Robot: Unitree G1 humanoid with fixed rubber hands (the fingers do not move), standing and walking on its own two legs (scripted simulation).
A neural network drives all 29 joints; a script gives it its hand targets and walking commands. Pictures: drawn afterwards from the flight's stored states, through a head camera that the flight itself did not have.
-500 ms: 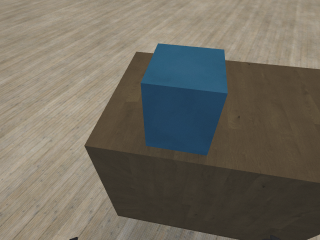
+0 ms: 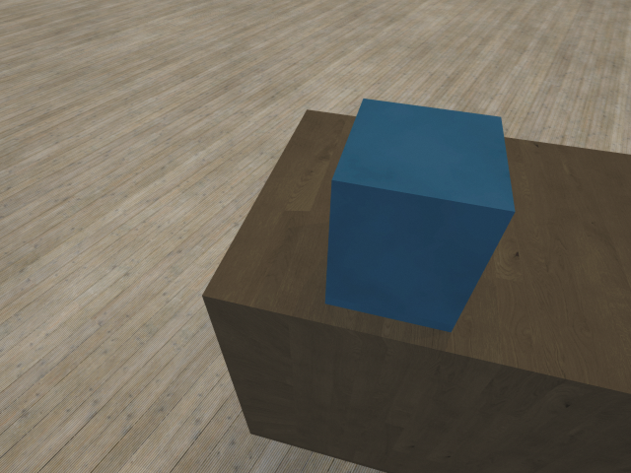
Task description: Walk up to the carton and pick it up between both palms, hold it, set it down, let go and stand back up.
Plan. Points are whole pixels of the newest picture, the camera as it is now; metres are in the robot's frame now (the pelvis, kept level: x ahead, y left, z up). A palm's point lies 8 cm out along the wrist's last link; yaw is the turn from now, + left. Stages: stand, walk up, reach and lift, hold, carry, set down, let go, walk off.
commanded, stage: walk up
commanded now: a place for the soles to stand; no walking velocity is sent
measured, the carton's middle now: (407, 216) +0.48 -0.10 +0.08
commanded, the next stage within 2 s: none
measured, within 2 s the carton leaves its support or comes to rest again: neither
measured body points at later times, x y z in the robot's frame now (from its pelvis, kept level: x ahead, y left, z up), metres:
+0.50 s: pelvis +0.03 +0.01 +0.00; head +0.04 +0.00 +0.45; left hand +0.17 +0.27 -0.09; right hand +0.15 -0.28 -0.09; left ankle +0.03 +0.10 -0.72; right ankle +0.02 -0.12 -0.72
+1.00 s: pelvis +0.02 +0.02 +0.00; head +0.03 +0.00 +0.45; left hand +0.21 +0.25 -0.08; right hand +0.08 -0.29 -0.11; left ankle +0.03 +0.10 -0.72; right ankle +0.02 -0.12 -0.72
